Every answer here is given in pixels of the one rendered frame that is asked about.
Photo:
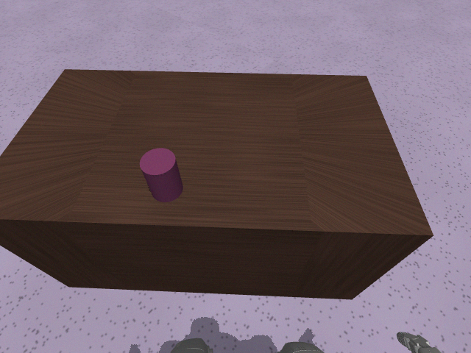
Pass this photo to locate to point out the right robot hand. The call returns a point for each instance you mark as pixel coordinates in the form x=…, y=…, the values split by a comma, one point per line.
x=416, y=344

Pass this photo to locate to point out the can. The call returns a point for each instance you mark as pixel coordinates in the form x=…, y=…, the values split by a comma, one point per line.
x=159, y=167

